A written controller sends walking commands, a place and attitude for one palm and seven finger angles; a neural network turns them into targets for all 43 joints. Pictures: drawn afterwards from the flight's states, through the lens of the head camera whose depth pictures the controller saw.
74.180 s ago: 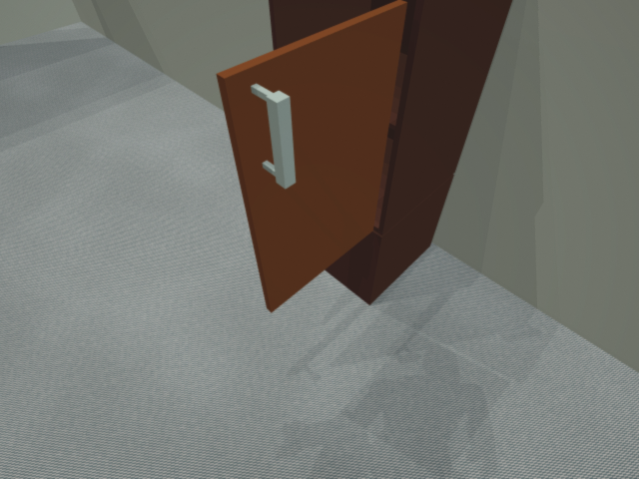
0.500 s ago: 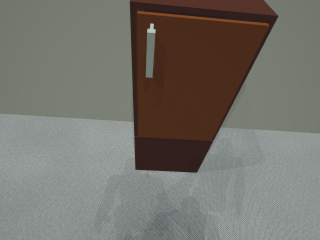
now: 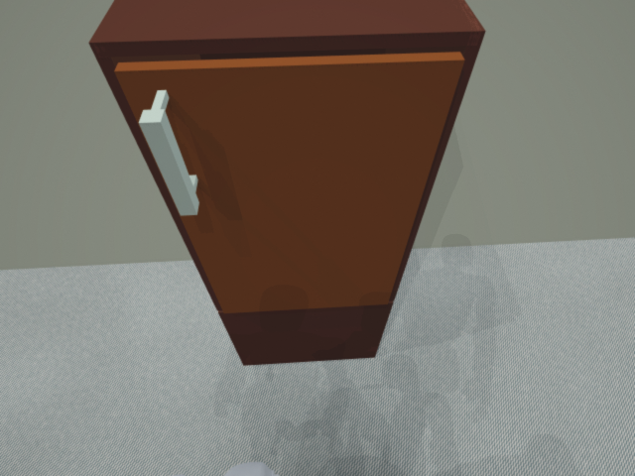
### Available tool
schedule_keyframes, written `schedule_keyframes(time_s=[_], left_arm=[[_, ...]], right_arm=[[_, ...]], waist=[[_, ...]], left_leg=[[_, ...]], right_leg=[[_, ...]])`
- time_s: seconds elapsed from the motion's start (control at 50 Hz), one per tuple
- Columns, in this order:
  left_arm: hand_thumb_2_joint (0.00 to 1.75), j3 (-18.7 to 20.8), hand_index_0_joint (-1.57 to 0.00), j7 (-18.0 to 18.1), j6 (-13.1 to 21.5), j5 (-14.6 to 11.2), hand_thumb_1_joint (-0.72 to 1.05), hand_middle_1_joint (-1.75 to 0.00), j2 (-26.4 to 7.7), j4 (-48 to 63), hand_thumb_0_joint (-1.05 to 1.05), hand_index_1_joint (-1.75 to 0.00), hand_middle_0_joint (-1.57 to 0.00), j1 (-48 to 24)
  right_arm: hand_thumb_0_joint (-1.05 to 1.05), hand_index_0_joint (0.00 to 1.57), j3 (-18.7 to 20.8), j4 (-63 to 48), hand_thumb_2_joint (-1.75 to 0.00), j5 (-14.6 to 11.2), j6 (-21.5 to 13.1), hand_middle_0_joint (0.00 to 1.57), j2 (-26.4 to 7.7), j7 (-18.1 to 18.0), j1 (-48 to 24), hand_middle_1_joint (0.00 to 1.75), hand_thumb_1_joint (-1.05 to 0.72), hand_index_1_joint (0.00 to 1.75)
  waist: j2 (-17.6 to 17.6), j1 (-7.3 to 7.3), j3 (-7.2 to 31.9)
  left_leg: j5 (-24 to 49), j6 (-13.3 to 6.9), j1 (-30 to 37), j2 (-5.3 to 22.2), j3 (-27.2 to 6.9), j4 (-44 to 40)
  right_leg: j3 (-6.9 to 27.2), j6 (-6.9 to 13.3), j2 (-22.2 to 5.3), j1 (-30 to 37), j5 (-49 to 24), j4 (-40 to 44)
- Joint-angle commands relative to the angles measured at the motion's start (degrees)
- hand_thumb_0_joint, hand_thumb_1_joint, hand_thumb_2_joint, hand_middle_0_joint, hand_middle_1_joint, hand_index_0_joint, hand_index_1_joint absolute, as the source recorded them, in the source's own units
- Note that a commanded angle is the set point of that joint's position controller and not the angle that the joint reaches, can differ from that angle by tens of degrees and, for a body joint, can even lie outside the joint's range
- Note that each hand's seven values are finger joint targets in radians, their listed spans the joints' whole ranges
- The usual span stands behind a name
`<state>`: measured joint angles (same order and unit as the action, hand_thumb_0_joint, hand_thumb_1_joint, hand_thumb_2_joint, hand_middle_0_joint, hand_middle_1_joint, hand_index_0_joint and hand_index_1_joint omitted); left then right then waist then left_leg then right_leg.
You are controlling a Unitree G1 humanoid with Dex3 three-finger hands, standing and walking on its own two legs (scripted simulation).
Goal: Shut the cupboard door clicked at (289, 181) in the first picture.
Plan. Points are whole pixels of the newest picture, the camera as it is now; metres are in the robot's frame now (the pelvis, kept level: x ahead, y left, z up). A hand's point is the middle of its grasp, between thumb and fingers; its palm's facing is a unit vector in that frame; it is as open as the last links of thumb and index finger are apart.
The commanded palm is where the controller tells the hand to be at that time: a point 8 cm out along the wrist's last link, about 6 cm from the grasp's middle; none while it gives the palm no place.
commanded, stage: come to a stop and stand still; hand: left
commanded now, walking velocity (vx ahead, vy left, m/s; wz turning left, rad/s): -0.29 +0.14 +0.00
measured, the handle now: (176, 156) +0.45 +0.19 +0.15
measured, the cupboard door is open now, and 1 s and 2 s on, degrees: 0 0 0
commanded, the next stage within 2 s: look again from close up in 1.20 s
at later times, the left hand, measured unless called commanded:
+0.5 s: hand out of the picture +0.05 +0.17 -0.16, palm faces +0.05 -0.95 -0.29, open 7.4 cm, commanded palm none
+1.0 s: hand out of the picture +0.01 +0.21 -0.17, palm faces +0.02 -0.96 -0.28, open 7.4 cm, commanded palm none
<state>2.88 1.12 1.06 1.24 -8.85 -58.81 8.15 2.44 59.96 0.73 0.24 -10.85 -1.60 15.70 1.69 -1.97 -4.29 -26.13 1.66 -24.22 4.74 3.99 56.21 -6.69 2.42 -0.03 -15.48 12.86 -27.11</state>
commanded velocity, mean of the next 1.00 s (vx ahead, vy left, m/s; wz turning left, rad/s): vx -0.05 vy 0.05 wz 0.00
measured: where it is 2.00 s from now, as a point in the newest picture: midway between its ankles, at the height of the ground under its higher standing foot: outside the picture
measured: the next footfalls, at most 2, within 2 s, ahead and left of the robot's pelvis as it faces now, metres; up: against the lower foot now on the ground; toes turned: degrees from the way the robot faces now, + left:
left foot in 0.12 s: +0.10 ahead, +0.10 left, +0.00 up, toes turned +4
left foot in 0.76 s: +0.02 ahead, +0.13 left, +0.00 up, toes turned +4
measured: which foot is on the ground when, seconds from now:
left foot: up 0.00-0.10, down 0.12-0.40, up 0.42-0.74, down 0.76-1.00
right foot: down 0.00-1.00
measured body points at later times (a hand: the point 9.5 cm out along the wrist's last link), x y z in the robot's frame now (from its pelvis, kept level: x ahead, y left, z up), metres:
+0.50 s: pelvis +0.02 -0.04 +0.00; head +0.06 -0.06 +0.45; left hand +0.05 +0.22 -0.14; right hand +0.13 -0.29 -0.16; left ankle +0.02 +0.09 -0.70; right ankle +0.00 -0.14 -0.74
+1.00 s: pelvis -0.01 +0.01 -0.01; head -0.01 -0.02 +0.44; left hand +0.01 +0.26 -0.14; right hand +0.02 -0.21 -0.17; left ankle -0.02 +0.12 -0.74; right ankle +0.00 -0.13 -0.74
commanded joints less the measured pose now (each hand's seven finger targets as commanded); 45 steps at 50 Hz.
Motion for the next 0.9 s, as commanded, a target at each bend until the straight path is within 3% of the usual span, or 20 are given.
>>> schedule_keyframes(time_s=[0.0,0.06,0.12,0.14,0.2,0.32,0.34,0.36,0.38,0.42,0.46,0.54,0.62,0.68,0.72,0.74,0.76,0.8,0.84,0.88], left_arm=[[0.90,0.36,-0.20,1.00,0.78,0.11,0.90,-0.30,-7.92,1.14,0.00,-0.30,-0.20,2.83],[0.90,1.12,-0.20,1.49,-0.47,-0.57,0.90,-0.30,-9.17,1.58,0.00,-0.30,-0.20,4.24],[0.90,0.76,-0.20,2.08,-1.96,-0.25,0.90,-0.30,-7.02,3.78,0.00,-0.30,-0.20,5.80],[0.90,0.74,-0.20,1.89,-2.25,-0.47,0.90,-0.30,-7.00,4.25,0.00,-0.30,-0.20,5.94],[0.90,1.16,-0.20,1.55,-3.04,-0.55,0.90,-0.30,-7.06,4.93,0.00,-0.30,-0.20,5.46],[0.90,0.98,-0.20,0.84,-2.34,0.16,0.90,-0.30,-6.56,4.69,0.00,-0.30,-0.20,10.59],[0.90,1.10,-0.20,1.04,-1.89,0.56,0.90,-0.30,-9.09,4.89,0.00,-0.30,-0.20,10.96],[0.90,1.67,-0.20,1.07,-1.40,1.01,0.90,-0.30,-13.32,5.34,0.00,-0.30,-0.20,9.17],[0.90,1.49,-0.20,0.74,-1.29,0.77,0.90,-0.30,-15.25,5.84,0.00,-0.30,-0.20,8.18],[0.90,1.30,-0.20,1.11,-0.83,0.91,0.90,-0.30,-13.21,4.90,0.00,-0.30,-0.20,5.73],[0.90,0.93,-0.20,0.98,-0.48,0.53,0.90,-0.30,-12.70,4.68,0.00,-0.30,-0.20,5.20],[0.90,1.35,-0.20,1.13,-0.17,0.42,0.90,-0.30,-13.33,3.01,0.00,-0.30,-0.20,9.16],[0.90,1.61,-0.20,1.22,-0.37,0.48,0.90,-0.30,-13.57,1.97,0.00,-0.30,-0.20,9.42],[0.90,0.85,-0.20,1.09,-0.62,-0.40,0.90,-0.30,-11.79,1.13,0.00,-0.30,-0.20,6.79],[0.90,0.06,-0.20,0.79,-1.03,-0.68,0.90,-0.30,-8.23,1.28,0.00,-0.30,-0.20,7.62],[0.90,-0.50,-0.20,3.17,1.40,0.07,0.90,-0.30,-6.72,-1.01,0.00,-0.30,-0.20,11.24],[0.90,0.15,-0.20,3.11,1.67,-0.04,0.90,-0.30,-10.14,2.20,0.00,-0.30,-0.20,9.85],[0.90,-1.09,-0.20,2.29,-0.09,-0.23,0.90,-0.30,-8.38,1.56,0.00,-0.30,-0.20,9.20],[0.90,-1.51,-0.20,1.81,-0.78,-0.32,0.90,-0.30,-7.76,1.10,0.00,-0.30,-0.20,8.96],[0.90,-2.09,-0.20,1.11,-0.88,-0.20,0.90,-0.30,-7.24,0.94,0.00,-0.30,-0.20,8.52]], right_arm=[[0.00,0.20,-0.85,-0.99,-0.90,-0.57,0.51,0.20,0.14,0.15,5.09,0.30,-0.90,0.30],[0.00,0.20,0.44,-2.20,-0.90,-0.10,1.18,0.20,-4.19,0.16,3.62,0.30,-0.90,0.30],[0.00,0.20,1.45,-4.87,-0.90,0.49,1.25,0.20,-8.98,-0.30,0.38,0.30,-0.90,0.30],[0.00,0.20,1.43,-5.51,-0.90,0.29,1.16,0.20,-9.47,-0.63,-0.71,0.30,-0.90,0.30],[0.00,0.20,1.89,-7.00,-0.90,0.92,1.25,0.20,-10.66,-1.18,-3.42,0.30,-0.90,0.30],[0.00,0.20,2.71,-8.97,-0.90,0.20,1.74,0.20,-10.72,-0.56,-8.52,0.30,-0.90,0.30],[0.00,0.20,2.58,-9.28,-0.90,-0.36,1.82,0.20,-8.81,-0.13,-8.37,0.30,-0.90,0.30],[0.00,0.20,2.14,-10.09,-0.90,-0.64,1.93,0.20,-5.67,0.54,-7.50,0.30,-0.90,0.30],[0.00,0.20,2.17,-10.33,-0.90,-0.51,2.73,0.20,-6.12,0.94,-9.25,0.30,-0.90,0.30],[0.00,0.20,1.86,-9.36,-0.90,-0.03,3.17,0.20,-5.48,0.63,-10.77,0.30,-0.90,0.30],[0.00,0.20,1.62,-7.68,-0.90,-0.34,2.71,0.20,-6.12,1.02,-8.92,0.30,-0.90,0.30],[0.00,0.20,0.95,-6.84,-0.90,-0.46,1.97,0.20,-5.54,1.29,-8.89,0.30,-0.90,0.30],[0.00,0.20,0.47,-5.83,-0.90,-0.68,1.31,0.20,-4.72,1.04,-6.39,0.30,-0.90,0.30],[0.00,0.20,0.10,-2.96,-0.90,-0.50,0.50,0.20,-4.76,0.61,-1.08,0.30,-0.90,0.30],[0.00,0.20,0.26,-2.14,-0.90,-0.02,-0.42,0.20,-7.88,0.30,-1.11,0.30,-0.90,0.30],[0.00,0.20,0.46,-5.59,-0.90,-0.06,-1.32,0.20,-9.26,0.86,-1.50,0.30,-0.90,0.30],[0.00,0.20,-0.35,-6.36,-0.90,1.03,-1.27,0.20,-6.24,0.88,1.56,0.30,-0.90,0.30],[0.00,0.20,-1.00,-7.23,-0.90,0.63,-2.02,0.20,-5.40,0.46,1.33,0.30,-0.90,0.30],[0.00,0.20,-1.07,-8.64,-0.90,0.30,-1.50,0.20,-6.94,-0.22,0.59,0.30,-0.90,0.30],[0.00,0.20,-1.26,-9.56,-0.90,-0.07,-1.09,0.20,-6.18,0.09,-0.37,0.30,-0.90,0.30]], waist=[[-7.04,-0.05,7.93],[-7.44,0.37,6.54],[5.87,1.53,5.00],[11.11,1.70,6.38],[10.24,1.86,8.06],[1.90,4.12,10.45],[-4.02,3.88,9.35],[-15.53,2.69,6.74],[-12.07,3.69,4.35],[-10.99,2.45,2.05],[-10.09,2.03,3.22],[-10.48,4.29,5.65],[-11.73,4.24,6.56],[-10.53,1.87,6.64],[-1.18,3.22,7.82],[6.32,2.39,7.60],[9.78,1.62,11.37],[22.97,2.99,5.70],[10.78,3.48,3.19],[-1.77,3.22,-1.12]], left_leg=[[7.70,0.85,6.55,-1.48,-1.22,-17.18],[25.28,-0.53,10.90,-0.05,-2.96,-27.05],[57.62,-7.56,14.97,11.01,-11.34,-28.90],[63.62,-10.52,14.62,13.44,-13.83,-31.54],[68.68,-15.29,20.23,15.46,-15.47,-31.87],[44.18,-8.94,15.85,8.46,-8.14,-26.19],[29.30,-5.36,10.26,3.78,-6.38,-21.87],[7.45,-1.10,3.37,-4.21,-0.87,-16.48],[-6.16,-0.39,5.01,-5.73,-4.07,-8.13],[-5.85,-0.65,0.23,-4.61,-7.11,-0.51],[-1.66,0.05,-0.74,-4.28,-6.55,0.14],[-0.83,0.77,-0.75,-4.52,-4.39,-7.66],[1.29,0.76,3.63,-4.47,-2.73,-19.58],[15.78,0.13,16.55,-4.13,-2.23,-35.43],[27.88,-3.00,19.97,3.64,-7.90,-33.99],[28.87,-1.49,15.54,4.47,-2.57,-26.20],[26.01,-1.67,13.87,2.13,-3.96,-25.93],[48.36,-2.48,12.68,4.73,-8.72,-31.54],[38.58,-6.05,10.79,5.67,-8.70,-31.81],[15.10,-5.04,6.43,2.13,-7.98,-33.72]], right_leg=[[9.32,7.66,-13.95,6.25,-40.57,4.62],[10.19,4.40,-13.90,5.39,-34.62,-0.11],[4.25,-1.57,-4.62,-1.09,-8.24,-6.97],[2.98,-2.80,-2.65,-0.07,4.38,-12.35],[7.32,-2.79,-0.13,-6.88,22.36,-25.39],[5.72,-3.09,-0.48,4.23,0.41,-2.47],[13.76,-1.58,-5.36,7.12,-10.07,5.40],[26.91,3.76,-17.26,6.62,-17.46,9.76],[29.81,9.21,-23.39,-0.89,-16.03,13.06],[28.55,11.08,-20.44,1.48,-26.58,9.57],[21.52,9.15,-17.05,6.16,-31.32,7.01],[19.27,8.12,-16.71,14.17,-36.17,5.75],[18.32,7.92,-16.34,14.82,-34.10,4.98],[15.21,2.92,-12.00,7.12,-23.20,2.85],[10.71,-1.02,-6.13,3.50,-9.54,2.44],[9.57,-0.69,-7.88,4.68,-13.17,0.29],[11.99,1.16,-7.90,5.96,-14.78,-5.07],[4.95,-0.52,-2.81,0.71,2.55,-11.39],[5.07,-0.91,-1.90,0.90,9.37,-8.31],[9.12,-0.42,-3.48,-0.41,6.33,-1.80]])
